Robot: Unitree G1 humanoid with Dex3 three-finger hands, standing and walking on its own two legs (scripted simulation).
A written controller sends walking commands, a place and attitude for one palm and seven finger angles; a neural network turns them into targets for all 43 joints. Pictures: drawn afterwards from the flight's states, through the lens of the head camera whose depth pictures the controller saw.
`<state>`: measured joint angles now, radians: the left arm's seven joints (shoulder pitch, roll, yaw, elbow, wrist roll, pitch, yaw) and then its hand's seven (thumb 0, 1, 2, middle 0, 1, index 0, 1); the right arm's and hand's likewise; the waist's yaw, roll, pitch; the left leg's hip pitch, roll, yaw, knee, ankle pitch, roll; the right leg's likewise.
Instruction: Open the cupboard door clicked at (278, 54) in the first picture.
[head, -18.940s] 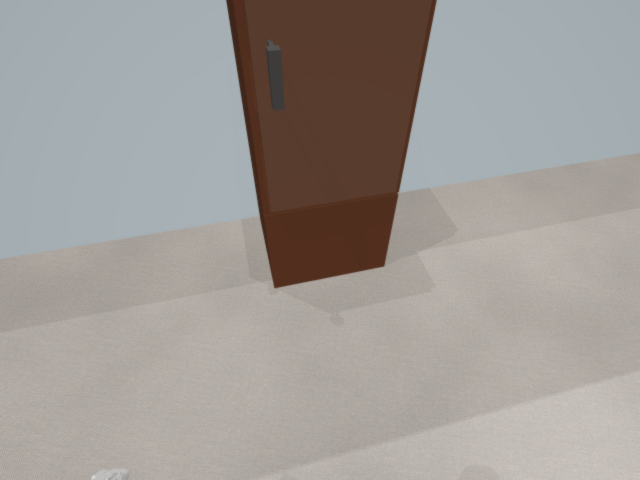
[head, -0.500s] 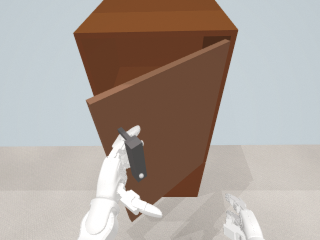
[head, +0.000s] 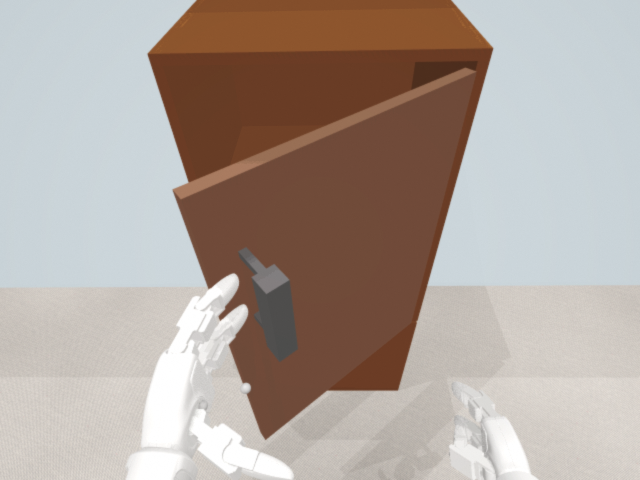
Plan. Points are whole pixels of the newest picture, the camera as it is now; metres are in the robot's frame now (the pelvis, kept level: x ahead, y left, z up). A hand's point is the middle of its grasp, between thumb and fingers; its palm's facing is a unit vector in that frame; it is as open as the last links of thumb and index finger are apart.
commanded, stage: slide the hand sideways off the handle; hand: left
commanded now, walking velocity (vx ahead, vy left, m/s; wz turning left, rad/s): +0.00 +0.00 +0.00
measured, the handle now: (265, 303) +0.28 +0.09 +0.12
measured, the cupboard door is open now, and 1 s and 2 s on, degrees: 39 39 39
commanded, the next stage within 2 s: draw the hand back to the body in 0.34 s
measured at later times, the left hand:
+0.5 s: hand (197, 421) +0.15 +0.13 +0.12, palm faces +0.07 -1.00 -0.04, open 16.3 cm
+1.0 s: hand (136, 391) +0.17 +0.18 +0.14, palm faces +0.13 -0.98 -0.17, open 16.0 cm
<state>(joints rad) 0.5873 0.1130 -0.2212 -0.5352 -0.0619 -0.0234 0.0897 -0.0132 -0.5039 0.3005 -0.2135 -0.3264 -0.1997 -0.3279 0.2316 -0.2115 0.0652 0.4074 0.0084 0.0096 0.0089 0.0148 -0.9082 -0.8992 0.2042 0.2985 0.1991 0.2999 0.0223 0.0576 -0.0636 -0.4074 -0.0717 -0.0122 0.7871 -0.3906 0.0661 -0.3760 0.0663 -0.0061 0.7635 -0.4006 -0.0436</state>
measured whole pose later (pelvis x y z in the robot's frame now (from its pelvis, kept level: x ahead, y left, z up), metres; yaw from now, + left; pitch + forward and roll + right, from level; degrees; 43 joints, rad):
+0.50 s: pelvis +0.00 -0.02 -0.01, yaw +2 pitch +3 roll -2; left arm 0.72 0.18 0.03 -0.52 -0.23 -0.15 -0.12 -0.01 -0.50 0.30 -0.15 -0.30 -0.15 -0.31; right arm 0.27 -0.24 0.02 0.46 0.03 -0.12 -0.05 0.02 -0.91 -0.90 0.20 0.30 0.20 0.30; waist 0.03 0.07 -0.11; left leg -0.49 -0.05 -0.06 0.86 -0.42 0.03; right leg -0.44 0.09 -0.06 0.80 -0.42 -0.07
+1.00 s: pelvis +0.00 -0.01 +0.01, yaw +2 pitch +0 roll -2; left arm 0.60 0.29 0.15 -0.55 -0.22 0.02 -0.10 -0.01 -0.44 0.33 -0.16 -0.30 -0.16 -0.30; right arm 0.24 -0.23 0.06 0.51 0.04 -0.17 -0.09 0.02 -0.91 -0.90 0.21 0.30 0.20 0.30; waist 0.07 0.07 -0.09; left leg -0.38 -0.06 -0.06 0.77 -0.38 0.05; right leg -0.32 0.08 -0.04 0.69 -0.38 -0.05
